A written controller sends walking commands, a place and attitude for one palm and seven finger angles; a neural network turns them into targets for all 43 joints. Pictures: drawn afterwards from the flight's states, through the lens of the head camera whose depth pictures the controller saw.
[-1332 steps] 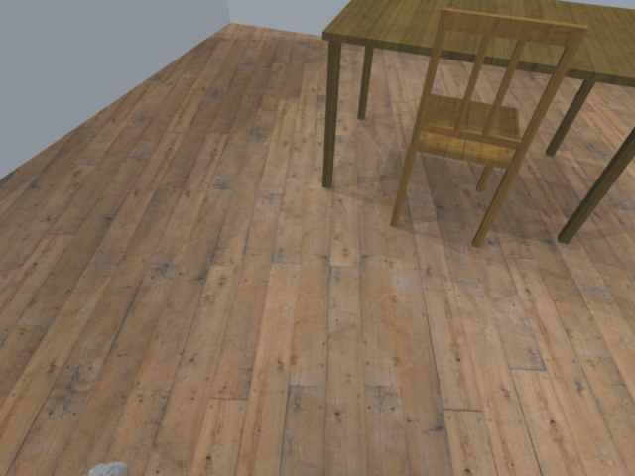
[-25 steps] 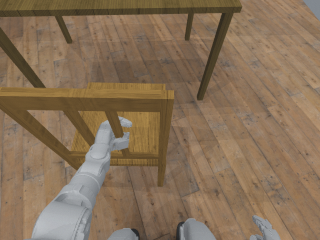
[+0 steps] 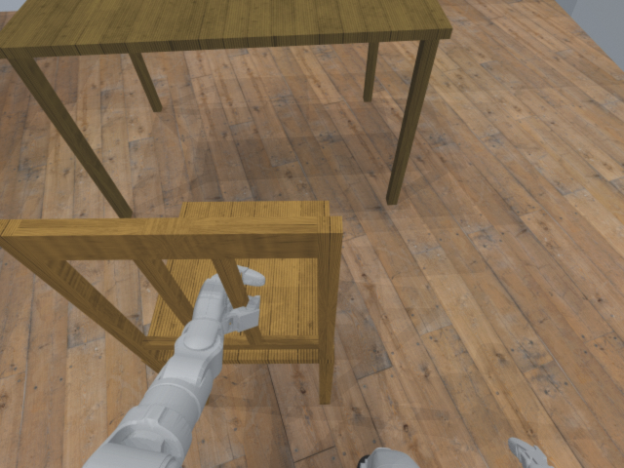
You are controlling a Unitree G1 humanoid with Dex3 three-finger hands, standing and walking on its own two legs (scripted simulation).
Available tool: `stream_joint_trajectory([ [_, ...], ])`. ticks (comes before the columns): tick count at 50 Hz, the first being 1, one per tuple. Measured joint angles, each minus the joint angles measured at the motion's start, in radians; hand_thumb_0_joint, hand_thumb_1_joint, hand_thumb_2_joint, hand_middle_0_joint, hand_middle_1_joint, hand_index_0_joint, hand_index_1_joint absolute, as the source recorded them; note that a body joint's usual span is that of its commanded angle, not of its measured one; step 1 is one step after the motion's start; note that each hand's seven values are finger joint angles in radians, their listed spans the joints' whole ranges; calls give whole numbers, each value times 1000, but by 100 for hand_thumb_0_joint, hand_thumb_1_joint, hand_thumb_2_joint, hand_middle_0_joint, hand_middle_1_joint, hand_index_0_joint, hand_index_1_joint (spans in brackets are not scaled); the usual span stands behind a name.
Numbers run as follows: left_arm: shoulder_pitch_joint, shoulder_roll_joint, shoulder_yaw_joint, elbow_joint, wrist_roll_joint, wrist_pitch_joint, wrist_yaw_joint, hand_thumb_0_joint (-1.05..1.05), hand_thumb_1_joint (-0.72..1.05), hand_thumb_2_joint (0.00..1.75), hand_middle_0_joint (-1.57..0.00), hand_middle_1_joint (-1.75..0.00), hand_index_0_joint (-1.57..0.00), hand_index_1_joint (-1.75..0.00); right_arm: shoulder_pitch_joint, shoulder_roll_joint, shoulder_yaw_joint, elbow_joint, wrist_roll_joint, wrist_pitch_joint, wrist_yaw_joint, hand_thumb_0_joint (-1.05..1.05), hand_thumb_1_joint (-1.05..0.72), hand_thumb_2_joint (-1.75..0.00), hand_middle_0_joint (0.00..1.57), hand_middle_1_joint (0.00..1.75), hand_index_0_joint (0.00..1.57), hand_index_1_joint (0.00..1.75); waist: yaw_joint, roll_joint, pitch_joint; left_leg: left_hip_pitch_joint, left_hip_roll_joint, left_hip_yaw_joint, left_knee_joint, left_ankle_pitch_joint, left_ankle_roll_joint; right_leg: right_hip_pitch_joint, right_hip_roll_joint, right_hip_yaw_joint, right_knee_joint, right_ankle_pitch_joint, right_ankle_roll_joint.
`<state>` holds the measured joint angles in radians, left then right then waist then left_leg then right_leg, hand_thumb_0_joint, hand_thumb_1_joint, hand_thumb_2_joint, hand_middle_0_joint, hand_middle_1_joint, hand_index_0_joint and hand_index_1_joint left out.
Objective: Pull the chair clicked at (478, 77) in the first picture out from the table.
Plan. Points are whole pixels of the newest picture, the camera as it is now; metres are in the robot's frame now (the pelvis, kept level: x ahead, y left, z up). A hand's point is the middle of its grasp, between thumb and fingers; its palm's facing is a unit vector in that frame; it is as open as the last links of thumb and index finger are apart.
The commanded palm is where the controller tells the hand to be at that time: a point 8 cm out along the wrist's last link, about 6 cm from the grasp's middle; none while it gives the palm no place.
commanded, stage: stop walking, hand still on the chair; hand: left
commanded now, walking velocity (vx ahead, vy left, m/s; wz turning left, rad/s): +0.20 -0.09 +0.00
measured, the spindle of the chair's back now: (180, 305) +0.36 +0.21 -0.08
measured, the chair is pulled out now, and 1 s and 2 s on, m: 0.60 0.65 0.65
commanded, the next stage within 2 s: open the thumb and straighten the fingers in 0.64 s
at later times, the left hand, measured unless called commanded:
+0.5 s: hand (247, 351) +0.27 +0.09 -0.06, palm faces -0.08 -0.98 -0.16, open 5.4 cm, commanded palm +0.26 +0.15 -0.05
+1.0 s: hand (241, 343) +0.28 +0.10 -0.05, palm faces -0.08 -0.99 -0.14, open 8.3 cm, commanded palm +0.27 +0.16 -0.03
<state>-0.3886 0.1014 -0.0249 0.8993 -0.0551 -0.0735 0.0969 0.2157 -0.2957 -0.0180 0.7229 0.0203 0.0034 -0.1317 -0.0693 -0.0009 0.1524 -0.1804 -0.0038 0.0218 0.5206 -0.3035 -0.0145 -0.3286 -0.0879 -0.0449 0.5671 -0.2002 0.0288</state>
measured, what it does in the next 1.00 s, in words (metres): stands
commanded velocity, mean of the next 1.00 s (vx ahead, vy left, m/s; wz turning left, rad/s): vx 0.02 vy -0.01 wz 0.00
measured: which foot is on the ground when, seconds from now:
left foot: down 0.00-1.00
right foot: down 0.00-1.00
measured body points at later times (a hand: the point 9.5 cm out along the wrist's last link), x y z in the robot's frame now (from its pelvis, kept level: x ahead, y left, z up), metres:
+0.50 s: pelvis +0.02 +0.00 +0.01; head +0.02 -0.02 +0.46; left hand +0.27 +0.15 -0.04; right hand +0.14 -0.25 -0.12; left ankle -0.01 +0.13 -0.73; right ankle +0.06 -0.13 -0.73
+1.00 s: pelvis +0.01 +0.00 -0.01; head +0.04 -0.02 +0.44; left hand +0.28 +0.16 -0.04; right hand +0.15 -0.25 -0.11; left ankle -0.01 +0.13 -0.73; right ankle +0.06 -0.13 -0.73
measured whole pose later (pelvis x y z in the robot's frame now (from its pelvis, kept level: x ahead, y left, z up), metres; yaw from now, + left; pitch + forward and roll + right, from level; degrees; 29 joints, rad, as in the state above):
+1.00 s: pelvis +0.01 +0.00 -0.01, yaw +0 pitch +5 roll +1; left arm 0.00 0.13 -0.10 0.48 -0.05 0.00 0.06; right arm 0.23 -0.24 0.01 0.64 0.04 -0.06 -0.05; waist -0.05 0.03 -0.04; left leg -0.34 0.02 0.02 0.63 -0.37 -0.02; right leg -0.47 -0.07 -0.05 0.64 -0.24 0.02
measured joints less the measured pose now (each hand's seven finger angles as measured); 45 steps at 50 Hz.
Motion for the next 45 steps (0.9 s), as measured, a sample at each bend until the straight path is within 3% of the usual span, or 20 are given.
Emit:
stream_joint_trajectory([
  [8,161,-26,-55,-23,11,-24,-18,7,69,78,-29,-126,-50,-144,38,78,42,-10,-6,6,26,1,-91,-90,20,30,20,30,40,26,-97,32,21,12,-21,-2,1,41,24,6,-54,17,-10],
  [13,261,-37,-69,-64,15,-41,-21,7,68,80,-31,-126,-50,-145,52,110,63,-2,-10,0,27,1,-90,-90,21,30,21,30,51,47,-145,50,27,22,-38,-9,-1,49,31,14,-60,11,-9],
  [30,336,-12,-91,-195,23,-29,-8,7,67,82,-32,-128,-50,-144,-11,54,35,-20,-10,5,12,1,-90,-90,21,30,21,30,36,28,-116,69,24,15,-78,7,-7,63,29,7,-81,14,-11],
  [38,338,-9,-85,-206,19,-11,-1,7,67,82,-31,-128,-50,-144,-7,61,39,-35,-6,24,8,1,-91,-90,20,30,21,30,31,18,-121,70,27,14,-87,14,-7,68,32,5,-98,25,-13],
  [41,356,0,-85,-248,4,8,-2,6,66,81,-31,-130,-50,-144,2,66,42,-42,23,16,39,1,-90,-90,20,30,21,30,14,10,-151,12,22,4,-47,2,-7,16,24,-3,-61,11,-12],
  [45,372,17,-75,-339,1,28,-21,4,55,74,-37,-135,-50,-144,11,67,36,-58,28,-24,67,1,-90,-90,21,30,21,30,13,6,-172,-75,23,0,32,-31,-6,-63,22,-4,3,-14,-13],
])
